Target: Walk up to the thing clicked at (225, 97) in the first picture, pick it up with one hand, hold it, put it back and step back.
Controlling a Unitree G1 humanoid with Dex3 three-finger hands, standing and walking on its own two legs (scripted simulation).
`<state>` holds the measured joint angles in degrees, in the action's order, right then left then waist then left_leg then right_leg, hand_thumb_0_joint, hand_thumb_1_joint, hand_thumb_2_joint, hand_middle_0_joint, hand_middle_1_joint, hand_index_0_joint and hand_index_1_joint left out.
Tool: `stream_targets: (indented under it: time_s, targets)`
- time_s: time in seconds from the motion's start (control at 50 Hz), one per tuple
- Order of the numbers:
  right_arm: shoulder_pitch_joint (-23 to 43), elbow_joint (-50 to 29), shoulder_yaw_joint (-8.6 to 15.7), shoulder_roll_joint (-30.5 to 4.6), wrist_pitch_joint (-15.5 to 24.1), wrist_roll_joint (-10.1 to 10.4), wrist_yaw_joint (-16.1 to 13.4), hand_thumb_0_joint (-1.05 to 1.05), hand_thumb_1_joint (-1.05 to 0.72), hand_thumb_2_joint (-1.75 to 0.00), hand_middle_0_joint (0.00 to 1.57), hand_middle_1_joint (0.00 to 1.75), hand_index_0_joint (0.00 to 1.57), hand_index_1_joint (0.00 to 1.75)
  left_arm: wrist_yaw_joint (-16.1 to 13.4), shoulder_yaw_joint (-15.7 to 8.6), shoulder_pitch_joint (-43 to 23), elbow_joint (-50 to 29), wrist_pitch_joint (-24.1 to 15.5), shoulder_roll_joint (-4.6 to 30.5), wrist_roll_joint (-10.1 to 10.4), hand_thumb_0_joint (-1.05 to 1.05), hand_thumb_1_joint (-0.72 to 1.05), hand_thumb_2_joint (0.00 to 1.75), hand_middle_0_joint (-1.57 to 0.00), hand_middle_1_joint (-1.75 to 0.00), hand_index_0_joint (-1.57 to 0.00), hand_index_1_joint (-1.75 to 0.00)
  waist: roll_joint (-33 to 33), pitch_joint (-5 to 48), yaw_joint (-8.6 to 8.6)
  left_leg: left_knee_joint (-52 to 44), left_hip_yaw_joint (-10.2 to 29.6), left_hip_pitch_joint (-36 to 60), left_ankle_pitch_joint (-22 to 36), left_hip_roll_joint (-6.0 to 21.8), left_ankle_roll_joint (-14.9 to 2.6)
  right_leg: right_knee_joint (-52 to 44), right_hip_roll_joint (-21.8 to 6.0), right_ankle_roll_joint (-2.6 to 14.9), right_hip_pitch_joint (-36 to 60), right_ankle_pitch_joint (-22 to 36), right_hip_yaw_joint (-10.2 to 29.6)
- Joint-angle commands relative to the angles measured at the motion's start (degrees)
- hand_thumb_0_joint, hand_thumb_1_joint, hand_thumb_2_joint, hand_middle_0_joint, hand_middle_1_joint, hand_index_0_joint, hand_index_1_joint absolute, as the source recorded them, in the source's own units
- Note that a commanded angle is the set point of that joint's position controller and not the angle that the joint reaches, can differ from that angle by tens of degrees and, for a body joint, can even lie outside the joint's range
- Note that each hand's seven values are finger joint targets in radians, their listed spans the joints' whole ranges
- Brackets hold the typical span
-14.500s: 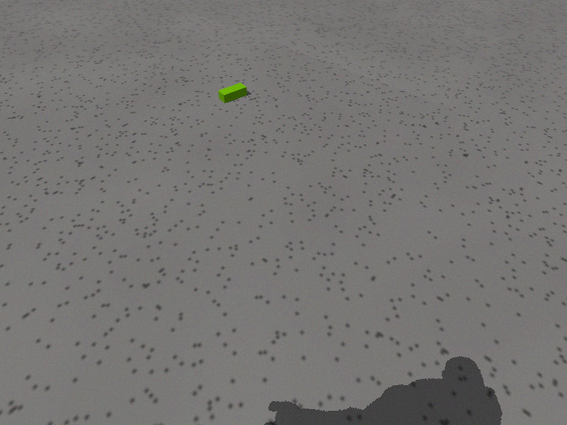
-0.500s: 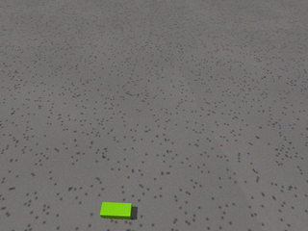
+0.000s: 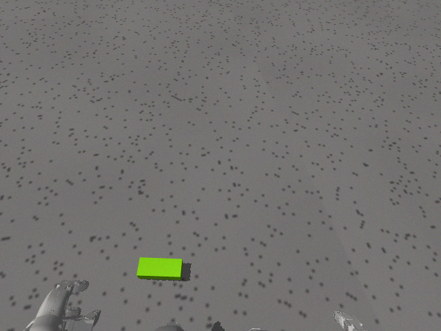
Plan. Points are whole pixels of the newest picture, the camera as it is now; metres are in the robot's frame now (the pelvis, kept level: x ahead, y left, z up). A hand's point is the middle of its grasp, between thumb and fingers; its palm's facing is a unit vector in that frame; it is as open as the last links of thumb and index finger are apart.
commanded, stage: rise first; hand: left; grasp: from above
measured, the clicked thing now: (160, 268) +0.39 +0.21 -0.72
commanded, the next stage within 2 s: none
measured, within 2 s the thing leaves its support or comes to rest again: neither
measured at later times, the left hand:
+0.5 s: hand out of the picture +0.13 +0.26 -0.24, palm faces -0.23 -0.84 -0.49, open 14.2 cm
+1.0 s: hand (117, 300) +0.24 +0.28 -0.44, palm faces -0.47 -0.38 -0.79, open 14.3 cm
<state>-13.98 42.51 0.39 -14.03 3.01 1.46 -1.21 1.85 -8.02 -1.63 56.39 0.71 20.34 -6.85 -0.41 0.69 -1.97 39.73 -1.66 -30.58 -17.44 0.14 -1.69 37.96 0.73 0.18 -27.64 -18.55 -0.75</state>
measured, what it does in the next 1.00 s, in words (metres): lowers itself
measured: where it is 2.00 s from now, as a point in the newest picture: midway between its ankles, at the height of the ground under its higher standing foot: outside the picture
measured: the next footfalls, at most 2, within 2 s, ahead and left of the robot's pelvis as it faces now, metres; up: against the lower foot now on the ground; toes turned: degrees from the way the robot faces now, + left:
none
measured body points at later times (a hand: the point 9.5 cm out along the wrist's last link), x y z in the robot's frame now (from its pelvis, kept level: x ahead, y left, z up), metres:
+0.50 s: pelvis -0.01 -0.01 -0.10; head +0.11 +0.01 +0.33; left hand +0.14 +0.31 -0.21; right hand +0.19 -0.26 -0.19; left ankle +0.02 +0.10 -0.72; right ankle +0.00 -0.12 -0.72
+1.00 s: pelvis -0.07 -0.01 -0.30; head +0.14 +0.00 +0.11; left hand +0.26 +0.30 -0.40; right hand +0.10 -0.28 -0.43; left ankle +0.02 +0.10 -0.72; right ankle +0.00 -0.12 -0.72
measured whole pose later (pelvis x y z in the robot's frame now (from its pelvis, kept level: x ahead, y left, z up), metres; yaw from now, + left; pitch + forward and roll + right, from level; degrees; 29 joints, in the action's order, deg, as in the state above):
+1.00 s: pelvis -0.07 -0.01 -0.30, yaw -3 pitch +34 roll -4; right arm -3.2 40.4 3.4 -16.2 8.0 -1.4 4.2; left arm -8.5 -7.9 -18.0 47.7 -13.5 30.1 -46.5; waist 0.4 8.7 -0.3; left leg 114.2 1.8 -111.3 -37.1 2.3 -1.4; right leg 113.1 1.2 2.2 -107.2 -40.2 -5.2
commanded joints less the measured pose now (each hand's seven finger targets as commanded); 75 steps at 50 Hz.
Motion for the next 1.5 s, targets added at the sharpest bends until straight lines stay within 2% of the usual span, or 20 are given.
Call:
stream_targets:
  time_s: [0.0, 0.08, 0.1, 0.18, 0.24, 0.3, 0.38, 0.48, 0.62, 0.68, 0.76, 0.78, 0.82, 0.86, 0.9, 1.08, 1.16, 1.2, 1.26, 1.48]
  targets:
    - [1.50, -10.70, 3.77, -10.55, 2.54, 0.14, -0.51, 0.00, -0.90, -0.90, 0.20, 0.30, 0.20, 0.30, -0.85, -2.52, 3.20, -6.94, 2.83, 10.27, -2.26, 0.00, -0.44, 1.03, -0.07, -1.08, -0.06, -1.09, 1.24, 10.72, 1.69, -0.53, 2.90, 1.87, 6.88, 0.22, 1.19, 0.43, 1.18, 2.02, -1.64, 4.76, -1.04]
    - [0.09, -12.72, 4.05, -9.66, 3.70, -0.36, -0.37, 0.00, -0.89, -0.90, 0.20, 0.30, 0.20, 0.30, -1.12, -4.76, 6.31, -9.62, 2.40, 11.09, -4.37, 0.00, -0.56, 1.03, -0.08, -1.07, -0.05, -1.10, 1.66, 13.16, 1.38, 6.98, 2.38, -4.42, 3.70, 0.05, 0.79, 8.16, 0.94, 1.90, -8.62, 2.01, -0.88]
    - [-0.06, -13.26, 4.42, -9.76, 4.14, -0.44, -0.44, 0.00, -0.91, -0.91, 0.20, 0.30, 0.20, 0.30, -0.89, -4.56, 4.07, -15.16, 1.60, 11.82, -4.64, 0.00, -0.57, 1.02, -0.08, -1.09, -0.06, -1.10, 2.63, 14.74, 1.39, 8.77, 2.26, -5.23, 3.49, 0.09, 0.74, 9.89, 0.88, 1.90, -10.87, 1.87, -0.54]
    - [0.02, -14.75, 4.77, -9.59, 5.21, -0.78, -0.70, 0.00, -0.90, -0.91, 0.20, 0.30, 0.20, 0.30, -0.29, -4.32, 7.09, -22.59, 0.59, 11.73, -5.71, 0.00, -0.59, 1.03, -0.08, -1.09, -0.06, -1.11, 5.46, 19.11, 0.45, 13.93, 2.91, -6.13, 5.43, 0.62, 0.87, 15.98, 1.00, 2.00, -17.09, 2.57, -0.75]
    - [0.72, -16.03, 4.72, -9.09, 5.70, -0.67, -0.67, 0.00, -0.88, -0.90, 0.20, 0.30, 0.20, 0.30, -0.25, -5.41, 10.60, -27.07, 1.25, 12.50, -6.89, 0.00, -0.60, 1.05, -0.08, -1.08, -0.05, -1.11, 4.80, 20.24, 1.12, 17.08, 2.77, -10.26, 2.79, 0.23, 0.59, 18.15, 0.99, 1.88, -18.93, 1.02, -0.48]
    - [1.42, -16.59, 5.05, -9.44, 6.02, -0.55, -0.72, 0.00, -0.89, -0.90, 0.20, 0.30, 0.20, 0.30, -0.04, -4.90, 14.95, -29.64, 2.53, 11.83, -7.96, 0.00, -0.61, 1.05, -0.08, -1.08, -0.05, -1.11, 4.14, 22.72, 0.73, 21.45, 2.41, -12.83, 4.99, -0.03, 0.16, 21.04, 1.06, 1.66, -21.38, 3.22, -0.32]
    - [2.60, -17.03, 5.19, -9.60, 6.32, -0.59, -0.15, 0.00, -0.88, -0.90, 0.20, 0.30, 0.20, 0.30, -0.08, -5.68, 19.25, -32.77, 3.47, 12.29, -9.06, 0.00, -0.61, 1.05, -0.08, -1.06, -0.04, -1.09, 4.80, 24.22, 1.74, 25.12, 3.45, -15.90, 7.98, 0.13, 0.38, 25.99, 0.96, 1.82, -25.28, 3.72, -1.13]
    - [4.29, -16.99, 5.42, -9.83, 7.08, -0.70, 0.52, 0.00, -0.88, -0.90, 0.20, 0.30, 0.20, 0.30, -0.38, -4.11, 10.81, -33.84, 1.82, 12.89, -12.55, 0.00, -0.60, 1.04, -0.07, -1.04, -0.04, -1.08, 3.59, 22.85, -0.91, 31.92, 3.21, -24.69, 1.62, -0.15, -0.22, 30.98, 0.88, 1.53, -33.60, 0.06, -0.61]
    - [6.50, -14.87, 5.79, -10.80, 8.89, -1.23, 2.14, 0.00, -0.87, -0.90, 0.20, 0.30, 0.20, 0.30, -1.74, -3.48, 0.98, -26.43, -8.44, 16.42, -22.00, 0.00, -0.60, 1.03, -0.07, -1.06, -0.05, -1.08, 4.80, 28.12, 0.56, 42.86, 3.26, -37.42, -6.31, -0.36, -0.11, 42.62, 1.22, 1.77, -46.71, -6.85, 0.15]
    - [6.56, -13.36, 6.02, -11.57, 9.10, -1.35, 2.62, 0.00, -0.88, -0.90, 0.20, 0.30, 0.20, 0.30, -3.97, -4.97, -2.49, -25.07, -12.03, 19.89, -26.46, 0.00, -0.60, 1.04, -0.07, -1.05, -0.05, -1.07, 6.07, 33.13, 1.72, 47.77, 3.43, -40.48, -5.98, -0.29, 0.00, 47.39, 1.46, 1.79, -51.37, -6.83, 0.11]
    - [6.06, -11.08, 6.61, -12.54, 8.61, -1.42, 3.58, 0.00, -0.90, -0.91, 0.20, 0.30, 0.20, 0.30, -7.63, -5.10, -6.07, -21.85, -13.77, 21.47, -31.11, 0.00, -0.61, 1.05, -0.08, -1.03, -0.05, -1.06, 6.36, 38.78, 2.61, 53.28, 4.02, -41.64, -0.85, 0.04, 0.19, 53.14, 1.68, 1.95, -56.54, -4.02, -1.14]
    - [5.83, -10.67, 6.57, -12.64, 8.39, -1.57, 3.86, 0.00, -0.91, -0.91, 0.20, 0.30, 0.20, 0.30, -8.44, -4.49, -8.81, -20.84, -14.03, 21.45, -32.41, 0.00, -0.61, 1.06, -0.08, -1.02, -0.04, -1.05, 5.53, 39.48, 1.72, 54.95, 4.08, -43.68, -1.03, 0.04, 0.05, 54.22, 1.77, 1.92, -57.90, -4.00, -1.40]
    - [5.48, -9.37, 6.95, -12.61, 8.13, -1.82, 4.37, 0.00, -0.90, -0.91, 0.20, 0.30, 0.20, 0.30, -9.66, -3.93, -11.60, -19.22, -14.48, 21.68, -34.49, 0.00, -0.61, 1.06, -0.08, -1.01, -0.04, -1.04, 5.44, 41.51, 2.54, 57.31, 4.28, -45.08, -1.27, 0.14, 0.04, 56.49, 1.81, 1.97, -59.98, -4.37, -1.76]
    - [4.68, -8.30, 7.13, -13.07, 7.82, -2.09, 4.72, 0.00, -0.92, -0.91, 0.20, 0.30, 0.20, 0.30, -11.19, -5.20, -15.13, -18.48, -14.84, 24.06, -36.60, 0.00, -0.61, 1.07, -0.08, -1.00, -0.04, -1.03, 6.09, 44.76, 2.97, 59.43, 4.50, -46.05, -0.64, 0.21, 0.12, 58.94, 1.90, 2.18, -61.17, -4.17, -2.13]
    - [4.62, -7.66, 7.49, -13.22, 7.40, -2.30, 4.94, 0.00, -0.92, -0.91, 0.20, 0.30, 0.20, 0.30, -12.32, -5.07, -18.75, -16.53, -15.11, 25.22, -38.77, 0.00, -0.61, 1.06, -0.08, -0.99, -0.05, -1.02, 5.76, 44.94, 2.95, 60.66, 4.88, -48.27, -3.55, 0.34, 0.16, 60.68, 2.02, 2.20, -63.93, -6.63, -2.76]
    - [2.71, -4.83, 6.50, -12.70, 4.90, -3.67, 5.31, 0.00, -0.90, -0.91, 0.20, 0.30, 0.20, 0.30, -15.44, -5.25, -33.39, -6.95, -18.04, 30.46, -45.85, 0.00, -0.58, 1.05, -0.06, -1.01, -0.05, -1.02, 4.75, 40.98, 1.37, 66.70, 4.44, -61.19, -17.72, 0.04, -0.43, 64.48, 2.14, 2.05, -71.28, -18.25, -3.75]
    - [2.74, -4.22, 5.94, -12.75, 4.11, -4.40, 5.42, 0.00, -0.90, -0.90, 0.20, 0.30, 0.20, 0.30, -16.66, -3.42, -37.94, -2.26, -19.96, 30.32, -48.39, 0.00, -0.57, 1.05, -0.06, -1.00, -0.05, -1.01, 5.05, 38.11, -0.05, 68.64, 4.94, -64.94, -22.74, -0.07, -0.43, 66.10, 2.24, 2.24, -76.15, -23.33, -4.02]
    - [1.76, -3.29, 5.73, -13.03, 3.69, -4.90, 5.50, 0.00, -0.90, -0.91, 0.20, 0.30, 0.20, 0.30, -17.73, -4.05, -41.16, -2.58, -20.94, 32.88, -50.37, 0.00, -0.58, 1.07, -0.06, -0.98, -0.04, -1.01, 6.23, 39.99, 0.02, 70.11, 4.79, -64.97, -21.25, -0.19, -0.37, 67.52, 2.20, 2.34, -76.69, -21.76, -4.29]
    - [1.34, -2.38, 5.21, -13.55, 2.84, -5.52, 5.88, 0.00, -0.90, -0.91, 0.20, 0.30, 0.20, 0.30, -19.57, -4.23, -40.96, 1.08, -21.12, 33.34, -53.21, 0.00, -0.59, 1.07, -0.07, -0.97, -0.04, -1.00, 9.07, 40.24, 0.28, 70.93, 5.72, -63.43, -18.76, 0.20, 0.02, 70.93, 2.09, 2.45, -79.85, -18.75, -5.60]
    - [1.64, 0.12, 5.20, -13.67, 0.47, -7.89, 6.65, 0.00, -0.90, -0.90, 0.20, 0.30, 0.20, 0.30, -23.90, -3.11, -47.37, 5.47, -21.24, 34.35, -59.07, 0.00, -0.58, 1.05, -0.07, -0.95, -0.05, -0.97, 11.66, 41.28, -0.85, 75.99, 5.73, -64.30, -14.88, 0.78, 0.16, 75.87, 2.37, 2.51, -83.76, -14.88, -6.61]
